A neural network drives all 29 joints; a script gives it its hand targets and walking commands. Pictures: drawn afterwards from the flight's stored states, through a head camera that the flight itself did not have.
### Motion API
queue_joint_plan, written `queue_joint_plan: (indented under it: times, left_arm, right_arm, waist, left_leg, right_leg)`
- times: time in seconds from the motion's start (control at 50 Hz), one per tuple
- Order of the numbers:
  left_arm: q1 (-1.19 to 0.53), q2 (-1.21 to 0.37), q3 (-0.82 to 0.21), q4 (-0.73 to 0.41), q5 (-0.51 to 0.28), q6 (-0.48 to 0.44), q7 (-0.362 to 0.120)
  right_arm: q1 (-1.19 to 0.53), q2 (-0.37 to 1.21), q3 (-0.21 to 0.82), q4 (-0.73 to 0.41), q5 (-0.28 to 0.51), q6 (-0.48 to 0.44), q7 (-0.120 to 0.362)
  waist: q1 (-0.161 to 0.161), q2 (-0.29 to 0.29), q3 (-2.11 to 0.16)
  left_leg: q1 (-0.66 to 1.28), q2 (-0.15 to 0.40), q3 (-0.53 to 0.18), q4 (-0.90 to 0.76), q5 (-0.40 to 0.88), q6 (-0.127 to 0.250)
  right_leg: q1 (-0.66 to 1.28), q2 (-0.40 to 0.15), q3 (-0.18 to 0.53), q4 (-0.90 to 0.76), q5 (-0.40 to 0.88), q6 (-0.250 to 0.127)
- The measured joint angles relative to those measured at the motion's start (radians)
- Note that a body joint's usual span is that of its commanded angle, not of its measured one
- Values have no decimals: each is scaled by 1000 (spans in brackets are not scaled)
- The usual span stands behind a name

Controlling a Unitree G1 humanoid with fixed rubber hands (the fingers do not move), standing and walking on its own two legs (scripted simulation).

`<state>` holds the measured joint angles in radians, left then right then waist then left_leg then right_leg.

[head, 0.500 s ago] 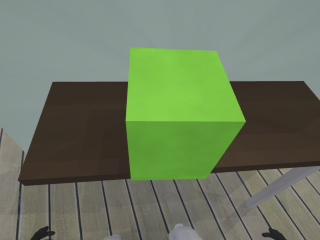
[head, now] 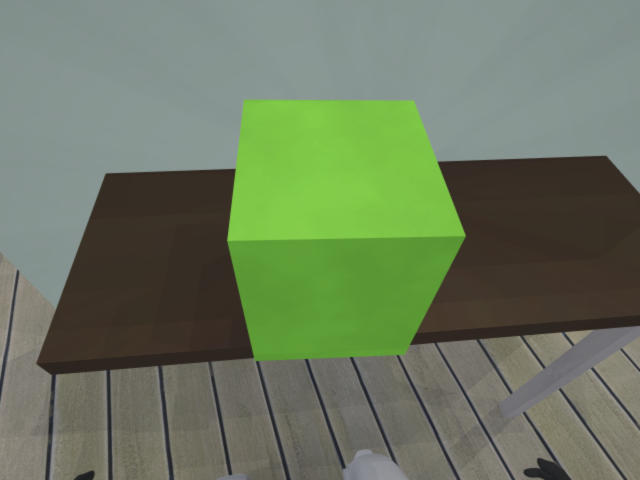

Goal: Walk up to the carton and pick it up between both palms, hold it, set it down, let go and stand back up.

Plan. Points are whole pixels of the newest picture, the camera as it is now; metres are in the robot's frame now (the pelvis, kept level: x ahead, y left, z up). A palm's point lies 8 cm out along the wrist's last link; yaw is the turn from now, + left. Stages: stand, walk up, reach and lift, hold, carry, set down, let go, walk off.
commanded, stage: walk up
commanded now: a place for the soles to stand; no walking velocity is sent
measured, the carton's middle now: (330, 237) +0.39 -0.02 +0.10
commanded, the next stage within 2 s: reach and lift in 1.14 s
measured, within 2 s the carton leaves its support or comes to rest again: neither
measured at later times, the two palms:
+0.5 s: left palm out of the picture +0.10 +0.27 -0.11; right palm out of the picture +0.08 -0.36 -0.08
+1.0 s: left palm out of the picture +0.11 +0.27 -0.10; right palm out of the picture +0.08 -0.35 -0.08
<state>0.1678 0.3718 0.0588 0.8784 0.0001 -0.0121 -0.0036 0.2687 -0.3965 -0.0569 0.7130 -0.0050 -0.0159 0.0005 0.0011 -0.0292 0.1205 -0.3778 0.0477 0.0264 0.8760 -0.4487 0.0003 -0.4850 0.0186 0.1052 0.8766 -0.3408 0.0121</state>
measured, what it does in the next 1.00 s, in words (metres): stands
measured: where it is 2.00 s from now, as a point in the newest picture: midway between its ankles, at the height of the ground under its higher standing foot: outside the picture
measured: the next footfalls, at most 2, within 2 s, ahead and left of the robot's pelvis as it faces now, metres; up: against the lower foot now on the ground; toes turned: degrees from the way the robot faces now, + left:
none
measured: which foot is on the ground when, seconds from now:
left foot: down 0.00-1.00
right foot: down 0.00-1.00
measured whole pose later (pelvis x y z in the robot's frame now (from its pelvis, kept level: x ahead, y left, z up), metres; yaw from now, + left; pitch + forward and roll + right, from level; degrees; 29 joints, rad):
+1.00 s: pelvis +0.00 -0.03 +0.01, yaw +0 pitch -2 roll +2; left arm 0.13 0.37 0.06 0.86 0.00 0.00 -0.02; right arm 0.27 -0.39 -0.06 0.75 -0.01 -0.04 -0.02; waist 0.00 -0.05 0.11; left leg -0.33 0.02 0.02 0.83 -0.46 0.00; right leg -0.48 0.04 0.08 0.84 -0.32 -0.02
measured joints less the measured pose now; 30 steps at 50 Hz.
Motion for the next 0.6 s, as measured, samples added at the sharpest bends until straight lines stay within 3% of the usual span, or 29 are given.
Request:
queue_joint_plan:
  times: [0.28,0.34,0.44,0.6]
  left_arm:
    - [-21,0,0,-3,0,38,-15]
    - [-18,0,0,-3,0,37,-26]
    - [-16,0,0,-18,0,44,-34]
    - [-23,0,0,-30,0,59,-19]
  right_arm:
    - [0,-6,0,0,0,-18,-21]
    - [0,-12,0,0,0,-18,-27]
    - [-1,-32,0,1,0,-3,-35]
    - [11,-1,0,38,0,-16,-33]
  waist:
    - [0,-12,3]
    - [0,-8,4]
    - [0,-11,10]
    - [0,-45,5]
  left_leg:
    - [8,23,-9,-2,-2,0]
    - [3,36,-22,5,-4,0]
    - [5,-5,-22,89,-124,0]
    - [52,-31,-4,-20,-23,0]
  right_leg:
    - [0,22,-12,10,-4,0]
    - [0,36,-26,10,-4,-19]
    - [0,36,-26,12,0,-35]
    - [0,33,-17,11,-39,-35]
